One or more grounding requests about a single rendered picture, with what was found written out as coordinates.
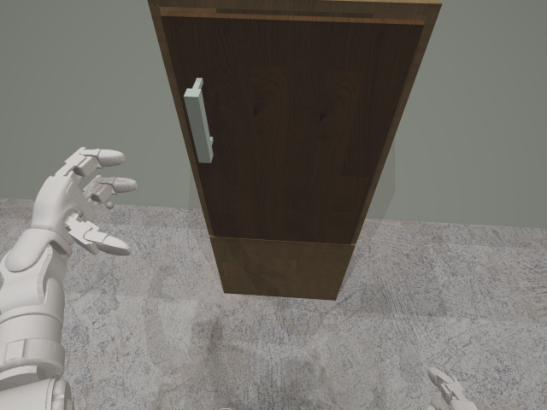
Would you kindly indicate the robot right hand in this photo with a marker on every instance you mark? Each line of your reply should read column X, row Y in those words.
column 452, row 392

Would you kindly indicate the robot left hand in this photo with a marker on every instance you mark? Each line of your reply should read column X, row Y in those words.
column 60, row 198

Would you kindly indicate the handle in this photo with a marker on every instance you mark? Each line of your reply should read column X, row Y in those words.
column 198, row 122

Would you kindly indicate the left robot upper arm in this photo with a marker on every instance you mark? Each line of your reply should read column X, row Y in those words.
column 48, row 394

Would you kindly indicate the cupboard door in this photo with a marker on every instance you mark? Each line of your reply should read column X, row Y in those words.
column 299, row 108

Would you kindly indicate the robot left forearm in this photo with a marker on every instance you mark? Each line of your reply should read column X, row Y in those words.
column 32, row 303

